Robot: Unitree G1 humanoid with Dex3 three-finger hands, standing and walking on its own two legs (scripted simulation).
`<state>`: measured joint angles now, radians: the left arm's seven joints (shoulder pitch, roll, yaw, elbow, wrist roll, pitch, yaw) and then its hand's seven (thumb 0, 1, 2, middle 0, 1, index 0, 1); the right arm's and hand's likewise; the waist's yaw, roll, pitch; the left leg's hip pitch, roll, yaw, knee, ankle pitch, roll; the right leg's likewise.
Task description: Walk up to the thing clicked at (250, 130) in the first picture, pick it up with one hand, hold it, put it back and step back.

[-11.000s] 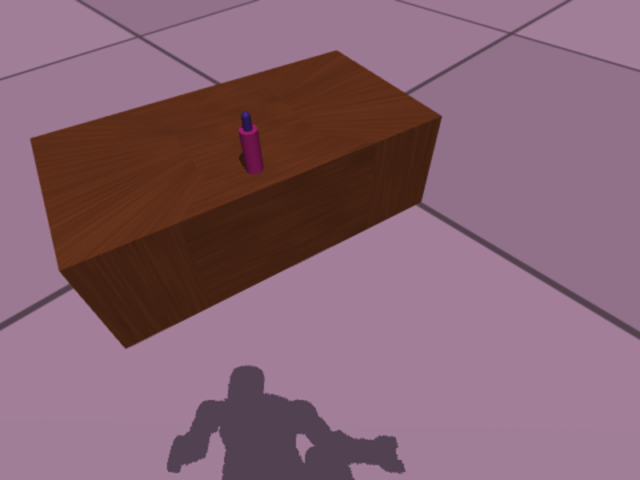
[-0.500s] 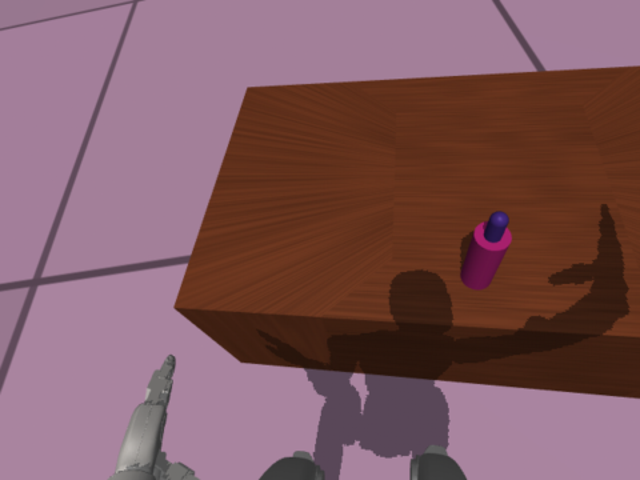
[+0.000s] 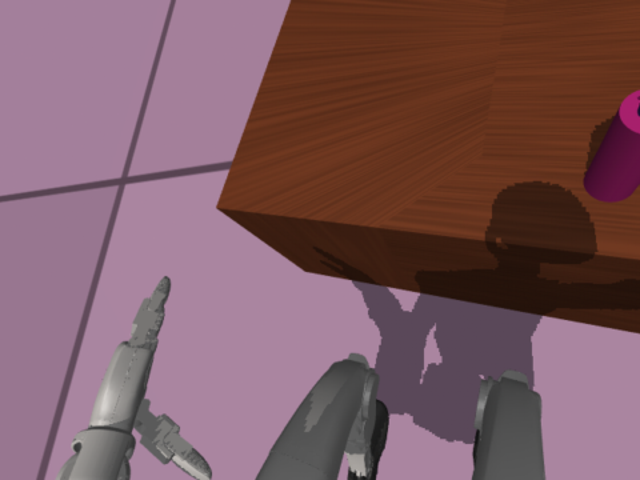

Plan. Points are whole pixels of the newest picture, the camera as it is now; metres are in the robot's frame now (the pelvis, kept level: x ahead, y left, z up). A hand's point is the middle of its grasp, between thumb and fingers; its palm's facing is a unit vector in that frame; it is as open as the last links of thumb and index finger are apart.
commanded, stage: close in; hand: right
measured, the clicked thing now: (637, 137) +0.53 -0.24 -0.05
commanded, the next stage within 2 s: rest palm in 0.56 s
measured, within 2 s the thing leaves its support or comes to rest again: neither
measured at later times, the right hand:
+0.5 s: hand out of the picture +0.48 -0.25 -0.07, palm faces +0.23 +0.97 +0.03, open 17.7 cm
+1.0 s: hand (609, 176) +0.50 -0.22 -0.08, palm faces +0.22 +0.97 +0.03, open 17.1 cm
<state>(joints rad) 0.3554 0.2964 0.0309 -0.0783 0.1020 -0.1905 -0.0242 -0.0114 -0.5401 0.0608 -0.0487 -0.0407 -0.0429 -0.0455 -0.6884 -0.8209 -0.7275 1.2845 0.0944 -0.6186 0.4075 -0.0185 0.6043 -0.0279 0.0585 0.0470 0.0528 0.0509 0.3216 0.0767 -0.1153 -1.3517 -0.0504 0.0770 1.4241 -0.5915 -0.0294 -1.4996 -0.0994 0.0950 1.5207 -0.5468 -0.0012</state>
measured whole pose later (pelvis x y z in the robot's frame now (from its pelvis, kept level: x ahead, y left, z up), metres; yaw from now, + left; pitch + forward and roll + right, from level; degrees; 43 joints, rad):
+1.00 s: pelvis -0.01 +0.01 -0.04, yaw +1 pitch +31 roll +8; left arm 0.48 0.30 0.12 -0.40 0.09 -0.08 -0.09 -0.01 -0.57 0.07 -0.05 -0.05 -0.05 -0.05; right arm -0.72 -0.59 -0.61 1.13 -0.03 -0.58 0.09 -0.02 0.53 -0.02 0.17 0.07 0.16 0.07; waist 0.36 0.03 -0.16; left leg -1.50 -0.05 0.07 1.59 -0.64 -0.02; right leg -1.63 -0.10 0.10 1.66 -0.58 0.01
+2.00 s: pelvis +0.00 +0.01 -0.03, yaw +1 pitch +31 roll +8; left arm 0.48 0.31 0.13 -0.41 0.07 -0.05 -0.09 -0.01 -0.55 0.07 -0.06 -0.05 -0.06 -0.06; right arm -0.72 -0.60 -0.60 1.08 -0.04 -0.53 0.07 -0.03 0.21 -1.01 0.81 1.06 0.87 1.08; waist 0.37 0.04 -0.16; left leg -1.49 -0.06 0.07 1.57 -0.64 -0.02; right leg -1.62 -0.10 0.10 1.65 -0.58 0.01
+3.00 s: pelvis +0.02 +0.00 +0.03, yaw -1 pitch +27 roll +7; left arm 0.42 0.27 0.07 -0.19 0.09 -0.02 -0.06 -0.01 -0.54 0.06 -0.06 -0.05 -0.05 -0.05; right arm -0.69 -0.53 -0.53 1.11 -0.02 -0.52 0.05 -0.02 0.26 -1.11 0.77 1.16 0.83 1.19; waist 0.31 0.02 -0.16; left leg -1.22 -0.05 0.06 1.32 -0.58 -0.03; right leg -1.36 -0.10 0.08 1.41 -0.54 0.00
